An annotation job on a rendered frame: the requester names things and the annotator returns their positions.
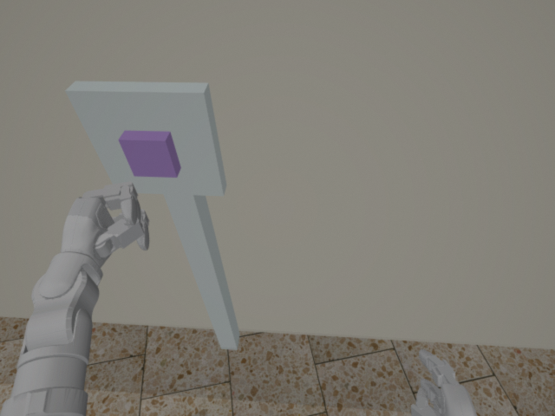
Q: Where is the left robot hand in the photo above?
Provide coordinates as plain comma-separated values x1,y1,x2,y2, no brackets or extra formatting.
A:
61,181,149,267

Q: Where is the panel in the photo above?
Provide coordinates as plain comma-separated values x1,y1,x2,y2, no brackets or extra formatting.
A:
65,81,240,350

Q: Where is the robot left forearm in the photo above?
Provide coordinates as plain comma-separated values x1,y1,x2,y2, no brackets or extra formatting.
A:
0,252,103,416

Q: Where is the button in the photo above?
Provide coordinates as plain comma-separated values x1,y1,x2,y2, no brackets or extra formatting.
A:
118,131,181,178

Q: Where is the right robot hand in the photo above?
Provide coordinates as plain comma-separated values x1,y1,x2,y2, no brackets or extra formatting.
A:
411,349,477,416

